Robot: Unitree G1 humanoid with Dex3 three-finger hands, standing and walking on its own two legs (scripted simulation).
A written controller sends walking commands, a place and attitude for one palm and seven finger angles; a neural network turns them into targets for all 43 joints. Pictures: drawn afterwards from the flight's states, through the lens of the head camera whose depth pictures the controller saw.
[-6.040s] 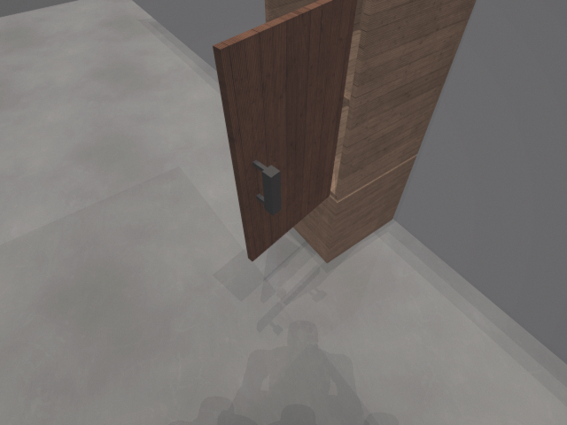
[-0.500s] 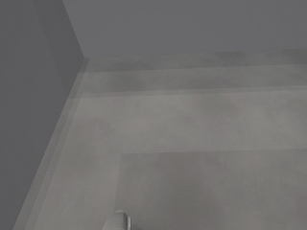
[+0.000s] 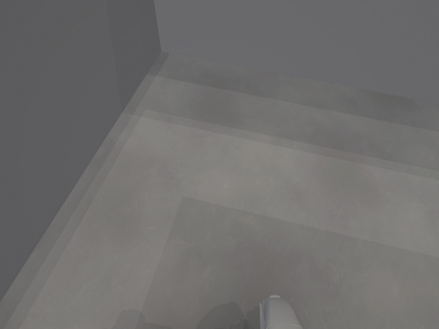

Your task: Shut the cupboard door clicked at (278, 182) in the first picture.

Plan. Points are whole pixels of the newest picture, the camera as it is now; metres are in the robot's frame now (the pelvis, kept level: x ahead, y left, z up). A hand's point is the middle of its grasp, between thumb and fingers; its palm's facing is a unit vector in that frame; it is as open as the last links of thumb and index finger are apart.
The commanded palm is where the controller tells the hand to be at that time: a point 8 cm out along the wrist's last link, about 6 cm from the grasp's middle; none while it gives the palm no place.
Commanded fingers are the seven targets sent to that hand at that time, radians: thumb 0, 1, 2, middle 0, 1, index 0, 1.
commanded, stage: walk to a spot facing it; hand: left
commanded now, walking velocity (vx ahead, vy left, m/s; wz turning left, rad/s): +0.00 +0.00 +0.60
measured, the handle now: out of the picture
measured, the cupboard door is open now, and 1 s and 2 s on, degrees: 100 100 100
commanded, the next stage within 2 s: none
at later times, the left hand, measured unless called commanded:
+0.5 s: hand (170, 317) +0.15 +0.11 -0.14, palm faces +0.28 -0.92 -0.27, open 7.4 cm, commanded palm none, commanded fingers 0.00 0.90 0.90 -0.20 -0.30 -0.20 -0.30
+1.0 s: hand out of the picture +0.06 +0.15 -0.17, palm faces +0.61 -0.76 -0.23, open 7.4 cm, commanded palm none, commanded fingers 0.00 0.90 0.90 -0.20 -0.30 -0.20 -0.30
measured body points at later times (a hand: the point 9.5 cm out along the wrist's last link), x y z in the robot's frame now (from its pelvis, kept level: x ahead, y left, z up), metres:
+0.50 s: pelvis +0.10 -0.10 +0.01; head +0.17 -0.11 +0.45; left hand +0.13 +0.16 -0.12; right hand +0.26 -0.34 -0.15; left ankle +0.04 +0.04 -0.64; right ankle +0.09 -0.18 -0.74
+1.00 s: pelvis +0.12 -0.07 +0.00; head +0.16 -0.01 +0.45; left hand +0.03 +0.19 -0.15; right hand +0.35 -0.21 -0.13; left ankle +0.08 +0.00 -0.74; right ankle +0.22 -0.23 -0.64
